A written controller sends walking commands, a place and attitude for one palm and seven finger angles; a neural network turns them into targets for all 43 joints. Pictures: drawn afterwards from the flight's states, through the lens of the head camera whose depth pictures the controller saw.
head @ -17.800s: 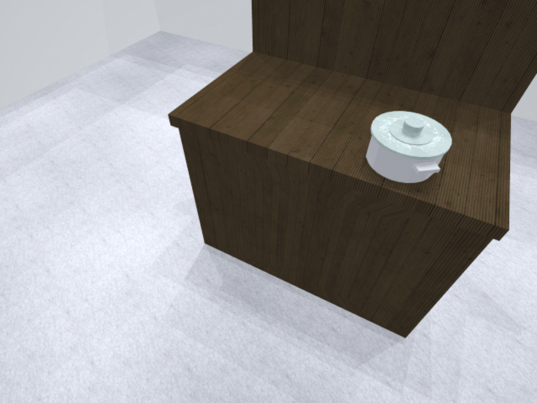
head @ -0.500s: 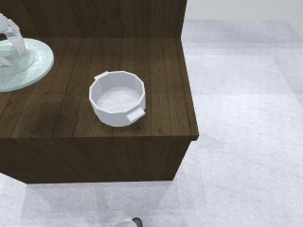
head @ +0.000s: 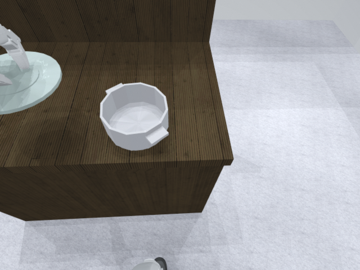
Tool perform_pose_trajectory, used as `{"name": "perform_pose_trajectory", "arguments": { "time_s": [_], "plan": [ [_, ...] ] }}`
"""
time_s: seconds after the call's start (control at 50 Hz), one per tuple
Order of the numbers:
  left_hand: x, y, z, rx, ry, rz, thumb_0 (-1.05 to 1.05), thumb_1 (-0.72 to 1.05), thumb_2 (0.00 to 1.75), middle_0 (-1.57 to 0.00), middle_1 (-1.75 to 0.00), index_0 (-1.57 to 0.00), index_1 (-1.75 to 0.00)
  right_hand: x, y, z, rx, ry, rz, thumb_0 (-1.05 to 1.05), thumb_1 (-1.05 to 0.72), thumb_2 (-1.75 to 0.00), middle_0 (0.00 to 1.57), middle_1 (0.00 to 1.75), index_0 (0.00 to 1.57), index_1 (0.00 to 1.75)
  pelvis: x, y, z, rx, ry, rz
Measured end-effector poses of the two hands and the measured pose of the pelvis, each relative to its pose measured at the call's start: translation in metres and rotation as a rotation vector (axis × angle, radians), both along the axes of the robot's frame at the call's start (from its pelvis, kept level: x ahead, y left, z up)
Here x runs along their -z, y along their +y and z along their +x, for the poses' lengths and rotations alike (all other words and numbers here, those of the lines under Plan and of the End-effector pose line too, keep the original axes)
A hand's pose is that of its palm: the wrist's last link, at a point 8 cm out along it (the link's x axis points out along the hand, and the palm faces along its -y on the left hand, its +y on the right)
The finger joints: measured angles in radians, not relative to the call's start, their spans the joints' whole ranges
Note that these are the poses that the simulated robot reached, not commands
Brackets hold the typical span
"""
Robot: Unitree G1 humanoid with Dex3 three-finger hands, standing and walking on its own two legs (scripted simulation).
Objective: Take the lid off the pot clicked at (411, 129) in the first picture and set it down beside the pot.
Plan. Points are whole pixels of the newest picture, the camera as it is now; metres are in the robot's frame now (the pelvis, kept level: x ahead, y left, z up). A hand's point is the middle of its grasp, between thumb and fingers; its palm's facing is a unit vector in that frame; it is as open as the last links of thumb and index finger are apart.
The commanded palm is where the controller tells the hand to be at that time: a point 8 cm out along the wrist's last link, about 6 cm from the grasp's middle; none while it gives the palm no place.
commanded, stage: lower the lid onto the table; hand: left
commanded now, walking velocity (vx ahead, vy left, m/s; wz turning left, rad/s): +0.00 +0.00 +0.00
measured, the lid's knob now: (5, 69) +0.48 +0.35 +0.16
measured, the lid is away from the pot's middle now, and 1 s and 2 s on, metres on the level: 0.23 0.23 0.24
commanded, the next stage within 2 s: none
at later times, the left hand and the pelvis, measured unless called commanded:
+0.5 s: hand (2, 84) +0.44 +0.35 +0.15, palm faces -0.39 -0.10 -0.91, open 7.5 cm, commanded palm +0.47 +0.34 +0.23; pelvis +0.00 +0.00 +0.00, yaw +0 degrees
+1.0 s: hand (16, 94) +0.45 +0.34 +0.12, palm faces -0.42 -0.09 -0.90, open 7.5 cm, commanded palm +0.48 +0.34 +0.19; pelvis +0.00 +0.01 -0.01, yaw -1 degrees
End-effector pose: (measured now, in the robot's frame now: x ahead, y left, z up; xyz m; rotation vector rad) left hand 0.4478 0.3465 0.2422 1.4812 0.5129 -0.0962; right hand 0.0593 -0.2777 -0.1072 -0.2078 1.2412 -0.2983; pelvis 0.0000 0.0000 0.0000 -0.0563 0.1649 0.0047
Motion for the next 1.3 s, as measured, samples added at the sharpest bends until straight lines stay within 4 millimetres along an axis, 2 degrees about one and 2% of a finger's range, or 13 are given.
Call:
{"name": "perform_pose_trajectory", "arguments": {
  "time_s": [0.5, 0.68, 1.04, 1.3],
  "plan": [
    [0.03, 0.0, -0.006, 0.033, 0.024, -0.004, -0.05, 0.27, 0.78, -0.72, -0.98, -0.64, -0.9, 0.0, -0.001, -0.008, 0.003, 0.008, -0.021, 0.0, -0.9, -0.9, 0.21, 0.3, 0.2, 0.3, 0.003, 0.002, -0.004, 0.001, 0.009, -0.007],
    [0.041, 0.002, -0.006, 0.035, 0.035, -0.016, -0.04, 0.27, 0.78, -0.72, -0.98, -0.64, -0.9, 0.001, -0.001, -0.016, 0.017, 0.018, -0.032, 0.0, -0.9, -0.9, 0.21, 0.3, 0.2, 0.3, 0.004, 0.003, -0.005, 0.007, 0.015, -0.008],
    [0.063, -0.006, 0.003, 0.072, 0.052, -0.01, -0.05, 0.27, 0.78, -0.72, -0.98, -0.63, -0.9, 0.001, 0.0, -0.032, 0.039, 0.049, -0.052, 0.0, -0.9, -0.9, 0.21, 0.3, 0.2, 0.3, 0.006, 0.007, -0.005, 0.014, 0.033, -0.01],
    [0.08, -0.003, 0.007, 0.06, 0.071, -0.019, -0.04, 0.27, 0.78, -0.72, -0.98, -0.63, -0.9, 0.002, -0.001, -0.039, 0.059, 0.067, -0.058, 0.0, -0.9, -0.9, 0.21, 0.3, 0.2, 0.3, 0.008, 0.007, -0.002, 0.022, 0.049, -0.01]
  ]
}}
